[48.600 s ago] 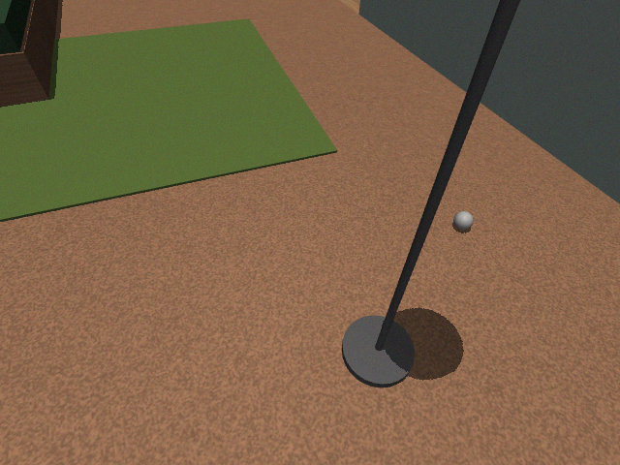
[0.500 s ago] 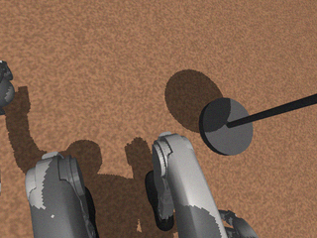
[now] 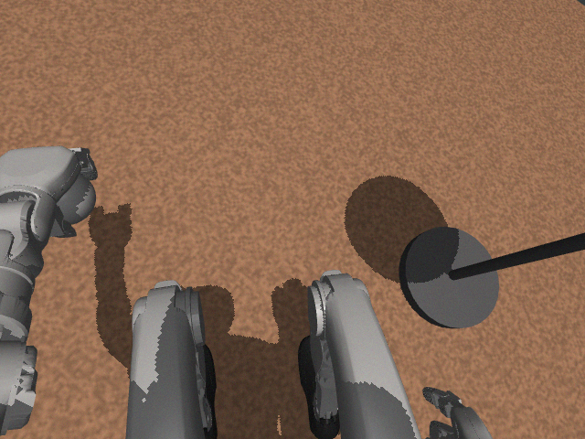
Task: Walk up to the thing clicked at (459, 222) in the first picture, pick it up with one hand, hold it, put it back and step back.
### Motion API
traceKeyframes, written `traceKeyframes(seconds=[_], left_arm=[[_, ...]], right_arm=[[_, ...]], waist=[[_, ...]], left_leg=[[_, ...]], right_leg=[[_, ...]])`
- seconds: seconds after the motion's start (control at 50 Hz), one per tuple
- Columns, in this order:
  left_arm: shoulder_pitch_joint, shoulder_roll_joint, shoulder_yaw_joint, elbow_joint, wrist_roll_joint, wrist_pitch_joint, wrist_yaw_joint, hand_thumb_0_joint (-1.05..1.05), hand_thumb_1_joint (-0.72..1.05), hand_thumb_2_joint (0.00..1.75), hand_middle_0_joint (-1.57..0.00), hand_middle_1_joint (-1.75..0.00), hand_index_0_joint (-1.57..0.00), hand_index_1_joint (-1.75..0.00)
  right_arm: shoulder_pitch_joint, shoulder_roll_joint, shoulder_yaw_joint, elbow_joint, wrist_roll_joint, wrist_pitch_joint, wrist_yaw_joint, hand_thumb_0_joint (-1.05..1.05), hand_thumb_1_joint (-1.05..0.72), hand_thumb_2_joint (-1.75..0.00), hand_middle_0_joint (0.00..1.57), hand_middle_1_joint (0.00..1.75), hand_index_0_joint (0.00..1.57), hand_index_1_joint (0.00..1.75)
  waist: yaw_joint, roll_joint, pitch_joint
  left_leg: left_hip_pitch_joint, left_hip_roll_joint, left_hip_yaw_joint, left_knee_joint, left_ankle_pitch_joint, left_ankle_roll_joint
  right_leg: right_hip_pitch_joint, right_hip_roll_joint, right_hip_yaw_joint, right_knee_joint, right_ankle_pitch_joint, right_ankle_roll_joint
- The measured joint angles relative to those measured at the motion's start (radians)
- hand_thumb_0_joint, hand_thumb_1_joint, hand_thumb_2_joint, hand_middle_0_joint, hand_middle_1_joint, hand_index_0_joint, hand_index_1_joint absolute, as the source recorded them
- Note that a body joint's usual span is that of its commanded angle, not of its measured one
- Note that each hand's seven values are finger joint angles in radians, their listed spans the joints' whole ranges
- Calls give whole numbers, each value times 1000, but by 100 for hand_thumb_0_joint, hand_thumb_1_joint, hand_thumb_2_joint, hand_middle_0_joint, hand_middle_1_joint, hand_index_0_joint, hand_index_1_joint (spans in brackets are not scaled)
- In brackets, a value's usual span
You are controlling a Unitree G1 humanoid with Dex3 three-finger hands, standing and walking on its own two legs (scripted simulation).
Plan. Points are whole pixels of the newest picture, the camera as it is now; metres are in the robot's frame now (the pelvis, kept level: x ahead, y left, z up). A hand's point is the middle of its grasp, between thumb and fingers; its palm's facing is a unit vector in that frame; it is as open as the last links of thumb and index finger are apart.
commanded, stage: lift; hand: left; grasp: from above
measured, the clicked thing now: (63, 196) +0.45 +0.30 -0.12
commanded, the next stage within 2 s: hold in 1.16 s
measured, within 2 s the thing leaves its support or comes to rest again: neither
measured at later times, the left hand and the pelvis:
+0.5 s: hand out of the picture +0.36 +0.28 +0.11, palm faces -0.43 -0.11 -0.90, open 10.3 cm; pelvis +0.02 +0.01 +0.18, yaw +4 degrees
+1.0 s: hand out of the picture +0.37 +0.26 +0.22, palm faces -0.44 -0.10 -0.89, open 10.2 cm; pelvis +0.06 +0.01 +0.30, yaw +5 degrees
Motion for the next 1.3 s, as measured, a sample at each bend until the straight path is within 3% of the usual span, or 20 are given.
traceKeyframes(seconds=[0.28,0.42,0.78,0.94,1.3], left_arm=[[186,-78,-56,-216,-73,77,-37,-1,-6,65,-58,-76,-60,-74],[282,-125,-92,-260,-78,100,-24,0,-6,67,-57,-77,-59,-75],[360,-220,-167,-126,-60,108,38,0,-4,63,-56,-77,-59,-75],[350,-257,-172,-84,-55,122,87,0,-4,64,-56,-77,-59,-75],[384,-285,-189,-109,-67,146,72,0,-5,63,-58,-75,-61,-73]], right_arm=[[-45,19,-23,-3,38,12,-67,0,-91,-90,20,30,21,30],[-31,31,-18,15,55,9,-96,0,-91,-90,20,30,21,30],[48,35,-30,67,67,-51,-131,0,-90,-90,20,30,21,30],[62,36,-36,77,66,-50,-127,0,-90,-90,20,30,21,30],[70,23,-58,86,72,-32,-124,0,-90,-90,20,30,21,30]], waist=[[41,7,-10],[47,10,-15],[64,7,14],[63,0,43],[80,-2,79]], left_leg=[[342,-1,22,-291,29,-6],[583,1,41,-488,60,-5],[1091,-2,87,-932,158,-7],[1255,-6,107,-1092,203,-9],[1510,-16,126,-1342,267,-14]], right_leg=[[330,-6,8,-289,39,-5],[564,-6,18,-489,79,-3],[1053,-10,50,-932,193,-3],[1205,-13,65,-1082,238,-5],[1449,-20,78,-1321,302,-7]])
